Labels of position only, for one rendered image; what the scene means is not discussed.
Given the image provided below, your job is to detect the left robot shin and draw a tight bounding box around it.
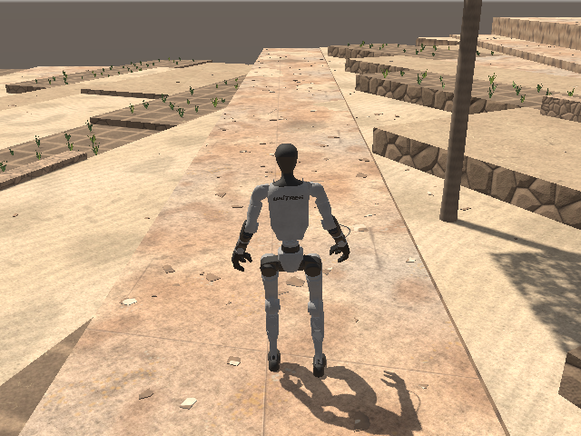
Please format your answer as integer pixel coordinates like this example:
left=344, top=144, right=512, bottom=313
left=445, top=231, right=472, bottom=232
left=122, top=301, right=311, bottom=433
left=265, top=299, right=279, bottom=360

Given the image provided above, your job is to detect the robot right upper arm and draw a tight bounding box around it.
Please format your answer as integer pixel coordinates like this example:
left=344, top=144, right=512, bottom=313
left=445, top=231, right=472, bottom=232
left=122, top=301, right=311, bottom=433
left=307, top=182, right=337, bottom=231

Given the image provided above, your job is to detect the robot left upper arm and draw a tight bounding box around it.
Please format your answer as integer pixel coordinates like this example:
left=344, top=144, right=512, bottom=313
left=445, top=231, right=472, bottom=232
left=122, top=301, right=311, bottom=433
left=244, top=183, right=269, bottom=233

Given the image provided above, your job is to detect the robot left forearm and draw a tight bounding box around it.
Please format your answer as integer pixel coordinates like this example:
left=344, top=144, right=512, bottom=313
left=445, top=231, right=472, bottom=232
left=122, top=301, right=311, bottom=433
left=234, top=220, right=253, bottom=254

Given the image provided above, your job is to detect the left robot hand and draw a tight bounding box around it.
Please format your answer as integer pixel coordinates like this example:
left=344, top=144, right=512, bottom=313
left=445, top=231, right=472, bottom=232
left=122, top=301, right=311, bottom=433
left=231, top=251, right=252, bottom=272

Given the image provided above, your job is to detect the robot right forearm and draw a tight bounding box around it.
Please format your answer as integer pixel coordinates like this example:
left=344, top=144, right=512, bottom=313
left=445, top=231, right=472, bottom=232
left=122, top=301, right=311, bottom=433
left=328, top=215, right=347, bottom=247

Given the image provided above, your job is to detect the left robot foot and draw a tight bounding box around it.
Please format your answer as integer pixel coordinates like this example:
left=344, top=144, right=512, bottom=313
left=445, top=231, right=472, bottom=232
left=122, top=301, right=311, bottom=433
left=268, top=349, right=281, bottom=372

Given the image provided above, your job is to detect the right robot hand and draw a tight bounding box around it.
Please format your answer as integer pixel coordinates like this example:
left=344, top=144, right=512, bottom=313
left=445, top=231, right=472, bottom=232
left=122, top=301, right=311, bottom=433
left=330, top=243, right=350, bottom=263

